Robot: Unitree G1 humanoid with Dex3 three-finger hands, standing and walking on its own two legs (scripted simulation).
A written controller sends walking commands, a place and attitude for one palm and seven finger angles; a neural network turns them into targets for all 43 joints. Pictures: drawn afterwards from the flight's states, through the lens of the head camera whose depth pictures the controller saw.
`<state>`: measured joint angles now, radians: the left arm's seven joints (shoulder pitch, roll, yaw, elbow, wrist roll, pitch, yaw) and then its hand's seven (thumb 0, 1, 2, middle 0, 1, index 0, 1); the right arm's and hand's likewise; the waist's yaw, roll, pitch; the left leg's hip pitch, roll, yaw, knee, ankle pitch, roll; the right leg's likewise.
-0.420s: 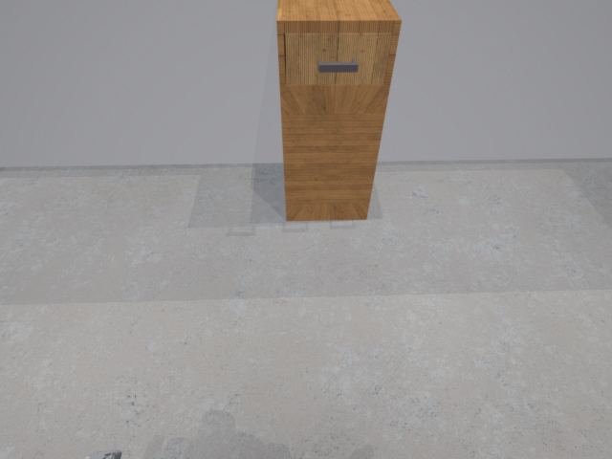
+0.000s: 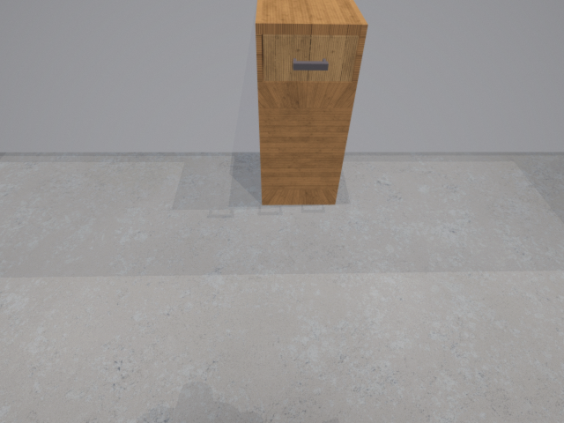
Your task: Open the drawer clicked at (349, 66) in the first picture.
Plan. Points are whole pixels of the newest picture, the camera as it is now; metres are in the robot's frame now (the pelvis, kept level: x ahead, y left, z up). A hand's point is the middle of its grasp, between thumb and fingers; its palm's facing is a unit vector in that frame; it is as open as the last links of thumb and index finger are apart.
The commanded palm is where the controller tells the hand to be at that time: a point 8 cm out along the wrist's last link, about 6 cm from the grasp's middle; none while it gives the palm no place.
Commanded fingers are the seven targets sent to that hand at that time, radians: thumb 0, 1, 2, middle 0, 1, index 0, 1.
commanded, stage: stand and wait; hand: left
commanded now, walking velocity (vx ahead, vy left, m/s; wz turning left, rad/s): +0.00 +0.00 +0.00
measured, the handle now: (310, 63) +1.26 -0.02 -0.03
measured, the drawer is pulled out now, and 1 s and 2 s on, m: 0.00 0.00 0.00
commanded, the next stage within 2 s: look at it before walking up in 0.40 s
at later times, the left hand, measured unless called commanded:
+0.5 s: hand out of the picture +0.06 +0.24 -0.16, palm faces -0.04 -0.94 -0.33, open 7.4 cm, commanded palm none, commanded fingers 0.00 0.90 0.90 -0.20 -0.30 -0.20 -0.30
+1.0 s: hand out of the picture +0.07 +0.25 -0.15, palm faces -0.04 -0.94 -0.34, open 7.4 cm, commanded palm none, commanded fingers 0.00 0.90 0.90 -0.20 -0.30 -0.20 -0.30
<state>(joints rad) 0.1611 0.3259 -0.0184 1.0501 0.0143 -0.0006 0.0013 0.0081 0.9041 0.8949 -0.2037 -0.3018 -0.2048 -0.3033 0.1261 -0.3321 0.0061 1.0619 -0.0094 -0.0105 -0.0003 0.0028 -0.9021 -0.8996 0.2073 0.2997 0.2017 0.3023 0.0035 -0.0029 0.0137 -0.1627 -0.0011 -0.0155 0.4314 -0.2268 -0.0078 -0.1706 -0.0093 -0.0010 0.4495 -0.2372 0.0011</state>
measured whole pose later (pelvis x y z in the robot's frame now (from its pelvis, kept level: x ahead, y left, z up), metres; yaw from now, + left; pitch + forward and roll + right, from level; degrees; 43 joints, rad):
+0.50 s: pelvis -0.01 +0.00 +0.00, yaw +0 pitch -2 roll +0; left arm 0.16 0.33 -0.02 1.09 0.01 -0.01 0.00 0.01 0.91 0.90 -0.20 -0.30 -0.20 -0.30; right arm 0.15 -0.33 0.01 1.12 -0.01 -0.01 0.00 0.00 -0.90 -0.90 0.21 0.30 0.20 0.30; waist 0.00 0.00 0.02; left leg -0.16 0.00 -0.01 0.40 -0.20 -0.01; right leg -0.17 0.00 0.00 0.41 -0.21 0.00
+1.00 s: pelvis +0.00 +0.00 +0.00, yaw +0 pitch -2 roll +0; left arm 0.15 0.34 -0.02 1.09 0.02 -0.01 0.00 0.01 0.91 0.90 -0.20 -0.30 -0.20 -0.30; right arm 0.12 -0.33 0.01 1.11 0.00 -0.01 0.00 0.00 -0.90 -0.90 0.21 0.30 0.20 0.30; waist 0.00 0.00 0.03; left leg -0.14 0.00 -0.01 0.37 -0.20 -0.01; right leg -0.15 -0.01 0.01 0.39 -0.21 0.00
